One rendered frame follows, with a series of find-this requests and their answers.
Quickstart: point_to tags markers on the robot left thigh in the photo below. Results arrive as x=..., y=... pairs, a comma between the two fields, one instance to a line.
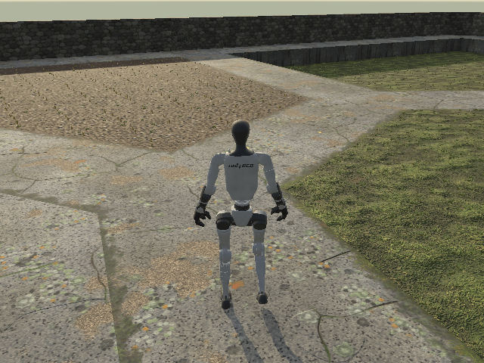
x=223, y=225

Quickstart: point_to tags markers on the robot right upper arm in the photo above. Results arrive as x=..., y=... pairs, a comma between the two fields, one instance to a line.
x=265, y=160

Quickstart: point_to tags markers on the left robot hand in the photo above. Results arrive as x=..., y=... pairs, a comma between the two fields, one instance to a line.
x=197, y=217

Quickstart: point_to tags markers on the right robot forearm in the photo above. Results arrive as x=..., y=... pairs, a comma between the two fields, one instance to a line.
x=278, y=198

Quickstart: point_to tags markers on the right robot hand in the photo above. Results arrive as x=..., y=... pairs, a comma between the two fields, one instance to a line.
x=277, y=210

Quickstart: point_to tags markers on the robot left upper arm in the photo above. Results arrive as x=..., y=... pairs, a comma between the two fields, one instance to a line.
x=213, y=172

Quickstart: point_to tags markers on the left robot forearm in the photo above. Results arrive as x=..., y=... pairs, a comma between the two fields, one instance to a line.
x=203, y=201

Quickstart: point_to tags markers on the humanoid robot torso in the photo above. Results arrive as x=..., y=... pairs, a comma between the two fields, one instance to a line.
x=241, y=179

